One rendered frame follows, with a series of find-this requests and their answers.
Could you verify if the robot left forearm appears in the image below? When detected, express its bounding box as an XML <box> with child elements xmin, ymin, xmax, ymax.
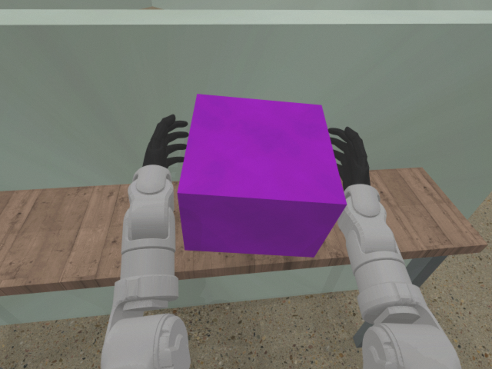
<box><xmin>101</xmin><ymin>165</ymin><xmax>178</xmax><ymax>369</ymax></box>

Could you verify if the table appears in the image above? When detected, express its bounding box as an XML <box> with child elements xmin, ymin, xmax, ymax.
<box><xmin>0</xmin><ymin>168</ymin><xmax>488</xmax><ymax>369</ymax></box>

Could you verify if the right robot hand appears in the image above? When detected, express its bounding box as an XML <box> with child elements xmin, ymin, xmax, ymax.
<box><xmin>328</xmin><ymin>127</ymin><xmax>371</xmax><ymax>191</ymax></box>

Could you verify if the robot right forearm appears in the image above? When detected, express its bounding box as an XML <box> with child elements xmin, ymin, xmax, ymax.
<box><xmin>337</xmin><ymin>184</ymin><xmax>461</xmax><ymax>369</ymax></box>

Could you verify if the left robot hand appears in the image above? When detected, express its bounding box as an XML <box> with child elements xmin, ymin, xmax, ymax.
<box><xmin>142</xmin><ymin>115</ymin><xmax>188</xmax><ymax>168</ymax></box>

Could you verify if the carton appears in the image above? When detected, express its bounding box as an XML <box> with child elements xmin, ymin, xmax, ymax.
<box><xmin>178</xmin><ymin>94</ymin><xmax>347</xmax><ymax>258</ymax></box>

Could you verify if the robot left upper arm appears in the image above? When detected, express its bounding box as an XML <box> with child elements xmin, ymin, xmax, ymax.
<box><xmin>102</xmin><ymin>313</ymin><xmax>191</xmax><ymax>369</ymax></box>

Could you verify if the robot right upper arm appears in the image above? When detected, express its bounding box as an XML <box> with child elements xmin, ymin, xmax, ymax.
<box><xmin>362</xmin><ymin>323</ymin><xmax>460</xmax><ymax>369</ymax></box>

